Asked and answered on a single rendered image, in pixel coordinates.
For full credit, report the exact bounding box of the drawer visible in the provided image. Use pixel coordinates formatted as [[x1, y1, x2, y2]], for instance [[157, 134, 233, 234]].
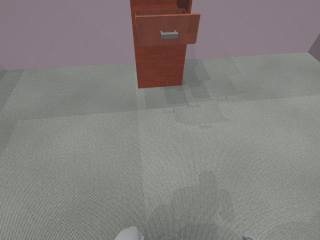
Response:
[[134, 8, 201, 47]]

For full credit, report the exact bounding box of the left robot thigh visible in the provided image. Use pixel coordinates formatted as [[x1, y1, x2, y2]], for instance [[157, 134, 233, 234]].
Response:
[[114, 228, 144, 240]]

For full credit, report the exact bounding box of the handle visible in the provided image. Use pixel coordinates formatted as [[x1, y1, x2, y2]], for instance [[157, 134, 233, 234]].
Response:
[[160, 30, 179, 39]]

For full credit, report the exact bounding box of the cabinet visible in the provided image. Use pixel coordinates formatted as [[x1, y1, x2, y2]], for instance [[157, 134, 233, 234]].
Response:
[[130, 0, 193, 89]]

